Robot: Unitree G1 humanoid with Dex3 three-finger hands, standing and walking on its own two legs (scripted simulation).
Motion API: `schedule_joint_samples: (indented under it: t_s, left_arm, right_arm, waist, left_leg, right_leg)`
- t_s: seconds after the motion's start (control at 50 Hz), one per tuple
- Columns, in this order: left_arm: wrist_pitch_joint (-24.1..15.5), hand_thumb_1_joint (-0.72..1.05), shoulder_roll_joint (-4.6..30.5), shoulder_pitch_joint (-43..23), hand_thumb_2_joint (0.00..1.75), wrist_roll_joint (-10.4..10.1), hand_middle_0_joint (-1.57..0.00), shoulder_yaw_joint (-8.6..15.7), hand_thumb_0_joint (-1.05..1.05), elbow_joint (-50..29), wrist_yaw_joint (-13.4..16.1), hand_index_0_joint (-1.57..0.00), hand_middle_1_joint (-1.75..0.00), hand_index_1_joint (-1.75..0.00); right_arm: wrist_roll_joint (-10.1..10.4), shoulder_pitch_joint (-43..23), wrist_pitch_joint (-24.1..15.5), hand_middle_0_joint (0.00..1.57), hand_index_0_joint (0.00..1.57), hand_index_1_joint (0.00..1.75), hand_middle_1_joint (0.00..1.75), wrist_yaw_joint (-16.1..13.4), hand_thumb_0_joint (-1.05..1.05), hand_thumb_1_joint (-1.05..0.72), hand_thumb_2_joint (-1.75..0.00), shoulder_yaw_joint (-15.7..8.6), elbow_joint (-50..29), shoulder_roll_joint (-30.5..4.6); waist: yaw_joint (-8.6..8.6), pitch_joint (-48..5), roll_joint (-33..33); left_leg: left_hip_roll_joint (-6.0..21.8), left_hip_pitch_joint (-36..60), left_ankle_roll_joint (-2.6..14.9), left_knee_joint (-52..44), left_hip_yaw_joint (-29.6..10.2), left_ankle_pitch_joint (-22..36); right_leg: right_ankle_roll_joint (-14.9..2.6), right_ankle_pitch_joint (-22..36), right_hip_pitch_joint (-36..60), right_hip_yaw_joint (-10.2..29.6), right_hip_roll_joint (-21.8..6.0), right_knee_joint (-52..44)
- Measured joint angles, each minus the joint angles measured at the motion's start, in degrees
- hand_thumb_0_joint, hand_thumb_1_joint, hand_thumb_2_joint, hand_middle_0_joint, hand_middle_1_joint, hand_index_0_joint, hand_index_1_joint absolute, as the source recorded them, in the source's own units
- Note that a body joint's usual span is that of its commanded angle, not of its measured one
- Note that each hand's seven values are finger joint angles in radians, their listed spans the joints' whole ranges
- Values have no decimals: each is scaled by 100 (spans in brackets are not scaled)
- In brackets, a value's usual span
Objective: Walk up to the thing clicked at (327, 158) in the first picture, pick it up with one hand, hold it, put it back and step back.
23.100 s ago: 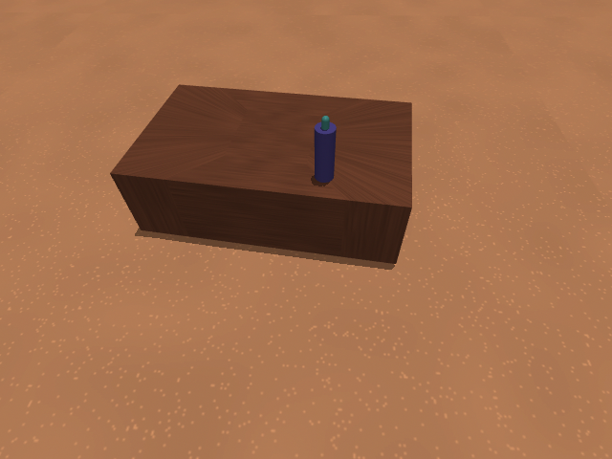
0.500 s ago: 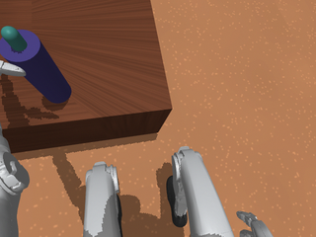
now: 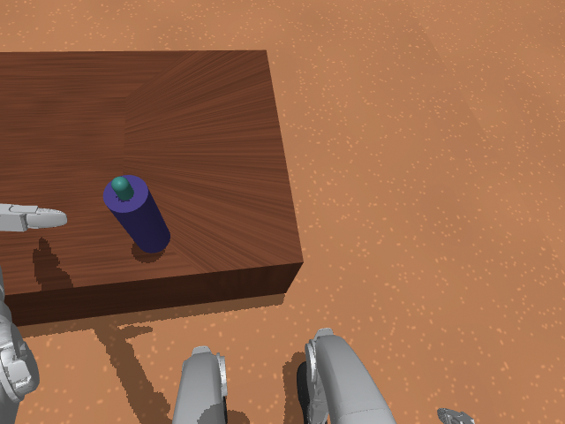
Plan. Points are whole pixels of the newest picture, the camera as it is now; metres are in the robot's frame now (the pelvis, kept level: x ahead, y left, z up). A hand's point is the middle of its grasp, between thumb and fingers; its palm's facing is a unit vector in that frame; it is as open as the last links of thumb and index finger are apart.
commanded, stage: home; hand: left
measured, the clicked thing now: (138, 214) +0.49 +0.22 -0.18
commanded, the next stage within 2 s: none
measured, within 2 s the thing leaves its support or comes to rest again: neither
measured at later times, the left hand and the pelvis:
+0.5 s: hand (80, 316) +0.28 +0.22 +0.02, palm faces +0.19 -0.93 -0.31, open 17.0 cm; pelvis +0.04 +0.00 +0.09, yaw +1 degrees
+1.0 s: hand (120, 372) +0.21 +0.17 +0.03, palm faces +0.14 -0.95 -0.29, open 17.4 cm; pelvis +0.05 -0.02 +0.09, yaw +3 degrees
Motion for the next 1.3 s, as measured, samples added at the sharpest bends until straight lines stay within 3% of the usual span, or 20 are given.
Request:
schedule_joint_samples:
  t_s: [0.14, 0.32, 0.5, 0.64, 0.8, 0.88, 1.06, 1.14, 1.22, 1.3]
  left_arm:
    - [194, -45, -707, 976, 11, -259, -7, -696, -1, -376, 104, -6, -6, -6]
    - [693, -42, -2113, 3313, 12, -598, -7, -1226, -1, -2452, 311, -7, -7, -6]
    - [956, -45, -2472, 5067, 10, -815, -7, -1946, -1, -4411, 597, -7, -6, -6]
    - [1208, -48, -2806, 6384, 9, -876, -6, -2531, -1, -5530, 512, -6, -6, -6]
    - [1433, -51, -2771, 6685, 7, -836, -6, -2497, -1, -6007, 480, -6, -5, -5]
    - [1465, -53, -2721, 6625, 6, -800, -6, -2422, -1, -6023, 528, -6, -5, -5]
    - [1541, -52, -2824, 6673, 6, -764, -6, -2508, -1, -6059, 515, -6, -5, -5]
    - [932, -52, -2636, 6089, 7, -362, -6, -2515, -1, -4634, 122, -6, -5, -5]
    - [654, -51, -2420, 5880, 7, -335, -7, -2467, -1, -3485, -102, -6, -5, -5]
    - [508, -51, -2275, 5865, 7, -356, -7, -2404, -1, -2739, -134, -6, -5, -5]
  right_arm:
    - [125, 193, -77, 21, 21, 31, 30, 5, 1, -90, -90, -138, 18, -32]
    - [300, 112, -152, 21, 21, 31, 30, -259, 1, -90, -90, -159, -410, 132]
    - [214, -262, -443, 20, 20, 31, 30, -565, 1, -90, -90, -78, -704, 250]
    - [208, -493, -571, 21, 20, 31, 30, -568, 1, -90, -90, -56, -803, 315]
    - [117, -530, -743, 21, 21, 31, 30, -649, 1, -90, -90, 8, -874, 385]
    - [74, -448, -816, 21, 21, 31, 30, -680, 1, -90, -90, -4, -839, 351]
    - [81, -163, -893, 21, 21, 31, 30, -670, 1, -90, -90, -114, -731, 261]
    - [-371, -391, -648, 21, 20, 31, 30, -261, 1, -90, -90, -202, 61, 135]
    - [-379, -333, -471, 21, 21, 31, 30, 30, 1, -90, -90, -320, 535, -57]
    - [-356, -220, -450, 21, 21, 31, 30, 118, 1, -90, -90, -432, 822, -230]
  waist:
    - [199, 28, 105]
    - [341, 130, -35]
    - [612, 177, 23]
    - [762, 93, 194]
    - [836, 352, 24]
    - [757, 359, 64]
    - [658, 247, 131]
    - [723, 477, 25]
    - [744, 502, 18]
    - [742, 553, 85]
  left_leg:
    - [17, 1260, 42, -1001, 147, 210]
    - [1, 2663, 50, -2098, 313, 483]
    - [-35, 3599, 18, -2637, 300, 577]
    - [-69, 3986, 11, -2811, 294, 564]
    - [-69, 4013, -79, -2804, 178, 606]
    - [-57, 4002, -102, -2788, 143, 610]
    - [-40, 4031, -105, -2771, 209, 587]
    - [-106, 4470, -100, -3057, 259, 711]
    - [-148, 4899, -88, -3415, 295, 835]
    - [-168, 5275, -84, -3785, 306, 983]
  right_leg:
    - [41, 229, 1238, 82, 11, -1005]
    - [51, 471, 2563, 185, -5, -2002]
    - [27, 496, 3483, 142, -41, -2454]
    - [27, 416, 3839, 126, -78, -2534]
    - [-61, 362, 3865, 15, -81, -2426]
    - [-83, 356, 3865, -18, -68, -2410]
    - [-89, 333, 3841, 48, -52, -2346]
    - [-113, 381, 4215, 88, -116, -2494]
    - [-101, 454, 4601, 110, -155, -2759]
    - [-78, 582, 4966, 106, -171, -3096]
